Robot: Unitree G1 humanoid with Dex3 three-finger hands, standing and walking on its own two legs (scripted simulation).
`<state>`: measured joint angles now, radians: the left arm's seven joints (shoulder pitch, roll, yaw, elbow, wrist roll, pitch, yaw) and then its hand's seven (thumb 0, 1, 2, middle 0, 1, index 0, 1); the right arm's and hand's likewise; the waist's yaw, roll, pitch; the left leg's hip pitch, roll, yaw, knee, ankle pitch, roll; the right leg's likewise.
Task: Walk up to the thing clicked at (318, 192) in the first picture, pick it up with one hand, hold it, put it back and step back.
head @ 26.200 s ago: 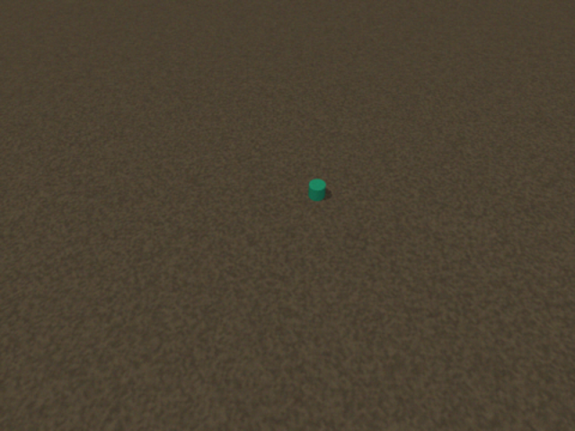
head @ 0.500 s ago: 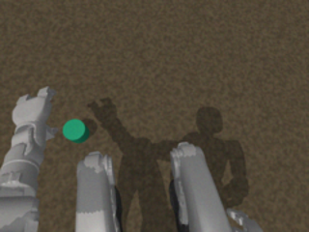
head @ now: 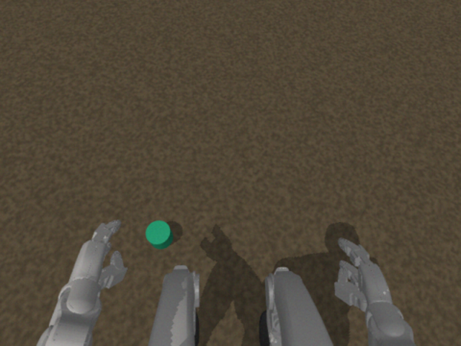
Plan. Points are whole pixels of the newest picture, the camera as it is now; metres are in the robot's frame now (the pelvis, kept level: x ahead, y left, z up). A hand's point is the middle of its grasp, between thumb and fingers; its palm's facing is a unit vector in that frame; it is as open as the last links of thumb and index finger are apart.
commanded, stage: home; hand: left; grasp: from above
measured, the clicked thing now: (159, 235) +0.44 +0.24 -0.54
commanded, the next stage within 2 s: none
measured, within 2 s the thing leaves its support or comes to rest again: neither
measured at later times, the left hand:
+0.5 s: hand (84, 279) +0.22 +0.19 +0.09, palm faces +0.10 -0.97 -0.21, open 7.4 cm
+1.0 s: hand (87, 294) +0.21 +0.18 +0.09, palm faces +0.10 -0.97 -0.21, open 7.4 cm
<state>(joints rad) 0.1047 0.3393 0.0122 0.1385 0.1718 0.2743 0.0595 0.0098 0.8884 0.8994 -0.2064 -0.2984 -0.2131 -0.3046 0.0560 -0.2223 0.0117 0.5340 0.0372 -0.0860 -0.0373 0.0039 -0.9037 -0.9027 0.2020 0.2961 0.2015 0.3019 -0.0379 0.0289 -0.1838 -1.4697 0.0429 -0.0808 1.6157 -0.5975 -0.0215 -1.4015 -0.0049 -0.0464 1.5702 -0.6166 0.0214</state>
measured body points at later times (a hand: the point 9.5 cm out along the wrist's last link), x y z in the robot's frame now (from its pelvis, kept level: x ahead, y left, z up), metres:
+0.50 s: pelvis +0.06 +0.00 +0.13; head +0.08 +0.01 +0.58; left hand +0.21 +0.24 +0.11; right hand +0.22 -0.24 +0.07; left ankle +0.07 +0.13 -0.54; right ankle +0.06 -0.14 -0.54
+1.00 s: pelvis +0.06 +0.00 +0.14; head +0.08 +0.00 +0.59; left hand +0.20 +0.24 +0.11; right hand +0.23 -0.23 +0.07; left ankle +0.07 +0.13 -0.54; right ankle +0.06 -0.14 -0.54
